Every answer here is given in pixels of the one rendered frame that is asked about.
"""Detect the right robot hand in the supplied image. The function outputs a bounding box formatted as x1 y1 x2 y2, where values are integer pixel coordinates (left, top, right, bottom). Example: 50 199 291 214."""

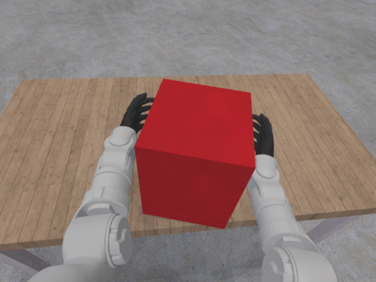
252 113 274 158

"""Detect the robot right upper arm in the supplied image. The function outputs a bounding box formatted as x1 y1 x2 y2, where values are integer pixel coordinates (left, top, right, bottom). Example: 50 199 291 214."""
261 245 337 282

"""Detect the left robot hand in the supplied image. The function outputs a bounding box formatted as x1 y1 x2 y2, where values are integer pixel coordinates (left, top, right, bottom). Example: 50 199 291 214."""
120 93 155 134

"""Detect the carton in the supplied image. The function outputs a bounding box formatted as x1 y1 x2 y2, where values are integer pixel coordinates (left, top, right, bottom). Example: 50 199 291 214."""
135 79 256 229

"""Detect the robot left upper arm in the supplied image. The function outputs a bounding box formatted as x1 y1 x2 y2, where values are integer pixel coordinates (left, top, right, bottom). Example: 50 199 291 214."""
27 213 133 282

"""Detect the robot right forearm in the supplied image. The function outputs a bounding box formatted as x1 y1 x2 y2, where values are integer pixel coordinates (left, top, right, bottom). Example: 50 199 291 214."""
247 155 337 279

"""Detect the table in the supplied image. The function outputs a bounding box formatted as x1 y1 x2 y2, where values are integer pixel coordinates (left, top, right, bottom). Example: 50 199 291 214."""
0 73 376 276

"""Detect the robot left forearm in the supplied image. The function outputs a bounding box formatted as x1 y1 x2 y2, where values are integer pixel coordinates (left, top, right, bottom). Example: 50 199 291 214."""
62 126 137 261

